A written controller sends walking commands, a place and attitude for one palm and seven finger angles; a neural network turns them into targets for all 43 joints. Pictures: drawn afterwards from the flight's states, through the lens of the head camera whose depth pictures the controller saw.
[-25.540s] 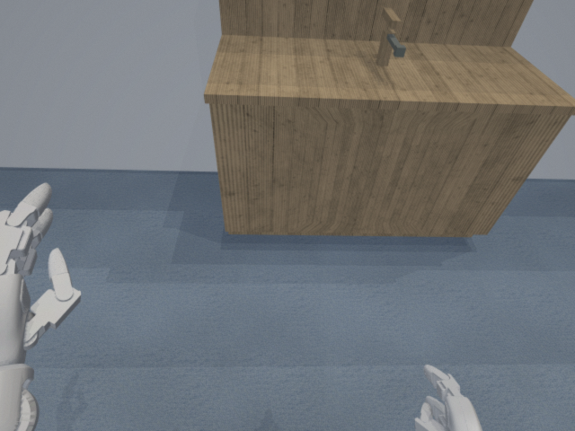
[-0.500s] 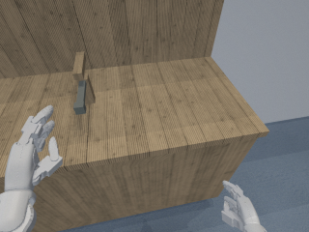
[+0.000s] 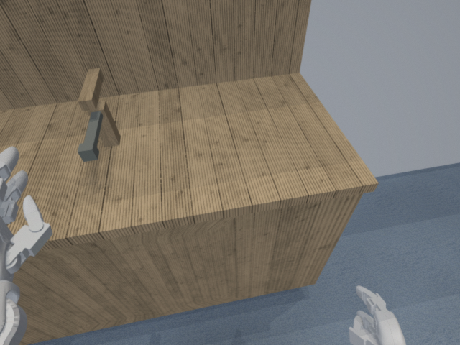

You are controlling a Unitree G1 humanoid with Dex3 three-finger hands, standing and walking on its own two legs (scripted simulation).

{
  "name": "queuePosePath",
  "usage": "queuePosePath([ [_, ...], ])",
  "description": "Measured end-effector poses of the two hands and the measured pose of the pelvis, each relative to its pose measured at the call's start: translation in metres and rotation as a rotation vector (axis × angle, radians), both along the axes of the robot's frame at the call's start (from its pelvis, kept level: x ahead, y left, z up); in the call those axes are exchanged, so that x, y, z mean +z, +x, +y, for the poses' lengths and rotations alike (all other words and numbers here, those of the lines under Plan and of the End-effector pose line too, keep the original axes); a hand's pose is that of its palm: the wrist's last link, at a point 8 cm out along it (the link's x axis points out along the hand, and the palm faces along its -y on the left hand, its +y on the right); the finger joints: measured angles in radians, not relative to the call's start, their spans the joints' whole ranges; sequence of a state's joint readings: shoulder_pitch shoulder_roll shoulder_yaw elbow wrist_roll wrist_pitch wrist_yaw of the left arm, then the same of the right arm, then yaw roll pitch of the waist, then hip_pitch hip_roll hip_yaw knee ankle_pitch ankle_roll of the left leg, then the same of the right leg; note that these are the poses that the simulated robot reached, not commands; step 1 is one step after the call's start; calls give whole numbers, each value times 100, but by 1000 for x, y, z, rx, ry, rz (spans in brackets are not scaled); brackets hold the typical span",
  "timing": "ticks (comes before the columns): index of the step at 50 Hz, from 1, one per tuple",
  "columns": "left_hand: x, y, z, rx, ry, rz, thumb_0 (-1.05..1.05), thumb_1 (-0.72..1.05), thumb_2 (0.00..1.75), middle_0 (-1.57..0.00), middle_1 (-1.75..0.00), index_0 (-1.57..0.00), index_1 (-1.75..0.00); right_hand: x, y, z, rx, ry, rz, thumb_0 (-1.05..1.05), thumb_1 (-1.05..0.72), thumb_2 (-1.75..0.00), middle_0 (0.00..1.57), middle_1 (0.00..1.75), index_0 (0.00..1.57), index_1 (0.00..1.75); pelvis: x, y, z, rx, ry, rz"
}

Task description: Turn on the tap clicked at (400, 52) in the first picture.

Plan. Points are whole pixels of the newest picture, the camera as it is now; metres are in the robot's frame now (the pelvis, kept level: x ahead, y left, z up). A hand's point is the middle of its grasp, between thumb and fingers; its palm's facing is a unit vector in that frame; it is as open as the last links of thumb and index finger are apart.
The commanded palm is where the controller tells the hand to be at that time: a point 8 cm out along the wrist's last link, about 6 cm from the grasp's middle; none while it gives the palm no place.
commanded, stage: turn the palm inward beside the body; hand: left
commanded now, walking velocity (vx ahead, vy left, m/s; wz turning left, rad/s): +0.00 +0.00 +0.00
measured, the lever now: (88, 151) +0.43 +0.33 +0.10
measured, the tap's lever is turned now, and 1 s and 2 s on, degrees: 0 0 0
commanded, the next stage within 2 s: reach beside the lever's end, fingers flat in 1.36 s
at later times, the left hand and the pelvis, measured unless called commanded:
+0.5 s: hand (32, 257) +0.19 +0.27 +0.15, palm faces +0.46 -0.86 -0.21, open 7.4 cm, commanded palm +0.13 +0.31 +0.17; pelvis +0.00 +0.03 +0.00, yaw +1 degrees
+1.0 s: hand (34, 247) +0.20 +0.28 +0.15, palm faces +0.44 -0.89 -0.14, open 7.4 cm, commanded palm +0.15 +0.32 +0.16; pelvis +0.02 +0.05 +0.01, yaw +1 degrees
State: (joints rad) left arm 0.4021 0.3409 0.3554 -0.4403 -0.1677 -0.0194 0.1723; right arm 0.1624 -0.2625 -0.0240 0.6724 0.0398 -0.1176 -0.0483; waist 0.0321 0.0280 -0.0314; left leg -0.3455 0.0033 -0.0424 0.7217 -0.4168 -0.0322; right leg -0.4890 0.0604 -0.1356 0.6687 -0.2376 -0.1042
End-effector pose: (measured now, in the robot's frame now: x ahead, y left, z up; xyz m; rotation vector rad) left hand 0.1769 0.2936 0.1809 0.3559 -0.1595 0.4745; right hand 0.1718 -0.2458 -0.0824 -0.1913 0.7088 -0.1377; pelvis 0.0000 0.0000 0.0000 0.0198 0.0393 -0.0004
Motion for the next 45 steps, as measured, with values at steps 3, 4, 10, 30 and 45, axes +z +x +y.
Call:
queuePosePath([
  [3,-6,-8,4,26,-12,21,2,89,90,-21,-30,-21,-30,-4,-1,-6,0,-16,10,1,-91,-90,20,30,20,30,-2,-2,0,13,-2,2],
  [4,-8,-10,4,28,-19,33,2,89,90,-21,-30,-21,-30,-5,-1,-6,-1,-18,9,1,-91,-90,20,30,20,30,-2,-3,1,16,-3,1],
  [10,-19,-16,-3,-7,-63,56,2,89,90,-20,-30,-21,-30,-5,8,9,10,0,-40,1,-91,-90,20,30,19,30,-4,-8,6,20,-3,3],
  [30,-30,-28,16,-12,-168,87,2,90,90,-20,-30,-21,-30,19,26,77,112,42,-177,1,-90,-90,21,30,20,30,0,3,38,22,-16,-28],
  [45,-30,-17,26,-13,-215,101,2,90,90,-20,-30,-20,-30,20,34,81,108,14,-161,1,-90,-90,21,30,20,30,6,23,49,26,-24,-11],
])
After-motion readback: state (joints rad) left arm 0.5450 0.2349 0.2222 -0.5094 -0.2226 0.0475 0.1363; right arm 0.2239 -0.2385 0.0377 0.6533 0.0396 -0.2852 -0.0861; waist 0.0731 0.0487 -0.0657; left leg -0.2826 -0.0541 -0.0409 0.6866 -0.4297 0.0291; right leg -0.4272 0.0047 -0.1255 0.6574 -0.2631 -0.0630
